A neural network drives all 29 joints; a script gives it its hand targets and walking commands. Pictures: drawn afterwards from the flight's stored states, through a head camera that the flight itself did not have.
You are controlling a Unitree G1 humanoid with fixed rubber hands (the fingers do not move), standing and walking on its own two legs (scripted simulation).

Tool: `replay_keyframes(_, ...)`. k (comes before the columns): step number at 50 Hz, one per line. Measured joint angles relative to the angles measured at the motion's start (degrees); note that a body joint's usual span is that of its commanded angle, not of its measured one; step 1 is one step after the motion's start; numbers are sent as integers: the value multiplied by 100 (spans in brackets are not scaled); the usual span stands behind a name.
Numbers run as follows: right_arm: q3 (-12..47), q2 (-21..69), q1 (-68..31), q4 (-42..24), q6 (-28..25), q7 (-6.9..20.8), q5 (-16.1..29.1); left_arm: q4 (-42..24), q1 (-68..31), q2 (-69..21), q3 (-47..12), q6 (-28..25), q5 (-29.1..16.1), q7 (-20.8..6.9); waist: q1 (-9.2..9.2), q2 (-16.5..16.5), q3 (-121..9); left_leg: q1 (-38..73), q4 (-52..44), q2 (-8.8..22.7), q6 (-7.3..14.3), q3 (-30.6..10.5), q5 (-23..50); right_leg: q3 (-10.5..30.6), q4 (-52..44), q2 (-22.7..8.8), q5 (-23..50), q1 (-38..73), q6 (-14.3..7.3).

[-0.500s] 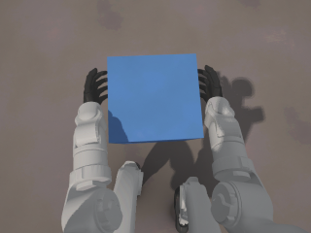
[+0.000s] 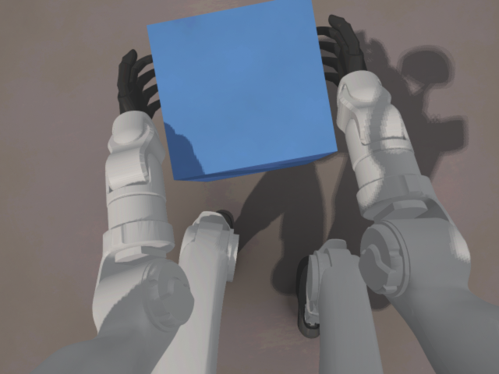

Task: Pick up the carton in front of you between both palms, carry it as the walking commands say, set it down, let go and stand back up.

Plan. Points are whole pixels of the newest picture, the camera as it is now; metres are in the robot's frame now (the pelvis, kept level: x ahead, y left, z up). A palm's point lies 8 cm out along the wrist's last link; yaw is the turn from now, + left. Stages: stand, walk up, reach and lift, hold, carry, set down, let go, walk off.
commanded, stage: set down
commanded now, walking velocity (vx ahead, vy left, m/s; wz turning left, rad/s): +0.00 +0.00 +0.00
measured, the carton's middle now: (245, 111) +0.49 +0.11 -0.19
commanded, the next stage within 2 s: none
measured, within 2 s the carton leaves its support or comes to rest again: rests again in 1.60 s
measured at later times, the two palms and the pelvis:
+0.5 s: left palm (150, 117) +0.46 +0.28 -0.23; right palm (312, 84) +0.57 +0.00 -0.24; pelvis -0.01 -0.01 -0.08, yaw +1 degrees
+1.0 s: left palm (156, 119) +0.46 +0.28 -0.25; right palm (313, 95) +0.56 -0.01 -0.28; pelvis +0.00 -0.02 -0.09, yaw +3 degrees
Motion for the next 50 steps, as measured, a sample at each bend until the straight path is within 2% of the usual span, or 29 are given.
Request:
replay_keyframes(15, 866, -571, -1390, 755, -40, -196, 351, 337, -934, 324, 299, -146, -235, 38, 216, 74, 1010, -941, 961, -3, -149, -81, -33, -56, 1089, 126, -101, -1002, -26)
replay_keyframes(19, 1105, -821, -1603, 1005, -70, -209, 479, 840, -1276, 545, 130, -175, -426, 72, 365, 128, 1246, -1075, 1179, -23, -170, -69, -72, -43, 1344, 132, -170, -1137, -24)
replay_keyframes(26, 1329, -952, -1869, 1292, -245, -255, 542, 1241, -1551, 833, -16, -321, -743, 3, 528, 219, 1562, -1151, 1465, -36, -219, -33, -174, -6, 1691, 146, -313, -1228, -54)
replay_keyframes(31, 1388, -920, -1859, 1384, -240, -282, 501, 1367, -1475, 870, -17, -383, -858, -47, 530, 299, 1525, -1190, 1570, -41, -222, 6, -248, 32, 1824, 144, -409, -1266, -57)
replay_keyframes(50, 1521, -959, -1998, 1759, -387, -158, 419, 2146, -1790, 1135, 222, -639, -707, -303, 525, 381, 1707, -1217, 1643, 32, -298, 39, -241, 70, 1983, 241, -339, -1424, -113)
